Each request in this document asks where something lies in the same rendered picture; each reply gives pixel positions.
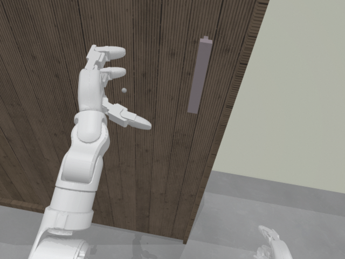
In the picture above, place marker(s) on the left robot forearm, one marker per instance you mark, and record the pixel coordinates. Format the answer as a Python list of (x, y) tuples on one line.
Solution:
[(78, 179)]

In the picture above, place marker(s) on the left robot upper arm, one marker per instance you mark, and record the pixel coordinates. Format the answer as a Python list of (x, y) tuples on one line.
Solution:
[(57, 247)]

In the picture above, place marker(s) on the handle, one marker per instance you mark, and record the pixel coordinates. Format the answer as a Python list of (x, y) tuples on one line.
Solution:
[(202, 60)]

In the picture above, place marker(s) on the right robot hand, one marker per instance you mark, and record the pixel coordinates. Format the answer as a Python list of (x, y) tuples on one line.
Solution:
[(277, 250)]

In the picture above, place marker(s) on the left robot hand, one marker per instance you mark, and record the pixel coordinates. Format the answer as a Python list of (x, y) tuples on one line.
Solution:
[(92, 80)]

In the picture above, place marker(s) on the wardrobe door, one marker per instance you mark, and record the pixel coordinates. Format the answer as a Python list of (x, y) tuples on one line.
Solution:
[(13, 182), (150, 178)]

